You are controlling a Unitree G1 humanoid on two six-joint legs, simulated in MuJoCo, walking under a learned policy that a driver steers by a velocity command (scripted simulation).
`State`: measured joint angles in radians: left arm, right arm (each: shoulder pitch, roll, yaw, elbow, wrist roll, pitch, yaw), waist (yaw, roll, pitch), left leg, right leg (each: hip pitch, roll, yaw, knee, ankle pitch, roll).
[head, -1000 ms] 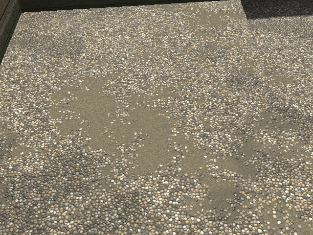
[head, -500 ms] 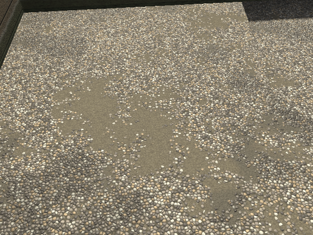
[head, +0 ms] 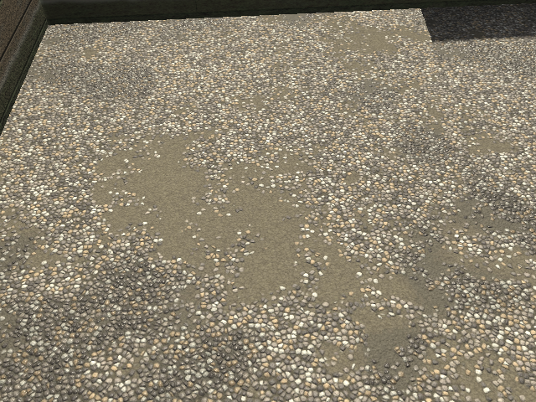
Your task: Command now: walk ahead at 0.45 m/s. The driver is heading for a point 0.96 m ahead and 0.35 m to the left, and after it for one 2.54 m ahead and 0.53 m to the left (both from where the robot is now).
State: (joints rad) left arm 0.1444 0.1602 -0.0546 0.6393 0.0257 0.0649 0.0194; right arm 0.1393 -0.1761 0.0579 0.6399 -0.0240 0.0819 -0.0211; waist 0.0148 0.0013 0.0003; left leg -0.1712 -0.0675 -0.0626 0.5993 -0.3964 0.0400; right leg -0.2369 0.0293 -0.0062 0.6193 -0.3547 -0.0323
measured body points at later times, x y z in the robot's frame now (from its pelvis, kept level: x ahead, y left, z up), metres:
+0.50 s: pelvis +0.00 -0.01 +0.00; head -0.01 -0.01 +0.45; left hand +0.19 +0.19 -0.09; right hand +0.19 -0.21 -0.09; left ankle -0.05 +0.10 -0.73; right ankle -0.01 -0.10 -0.73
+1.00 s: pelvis +0.00 -0.01 +0.00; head -0.01 -0.01 +0.45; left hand +0.19 +0.19 -0.09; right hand +0.19 -0.21 -0.09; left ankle -0.05 +0.10 -0.73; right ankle -0.01 -0.10 -0.73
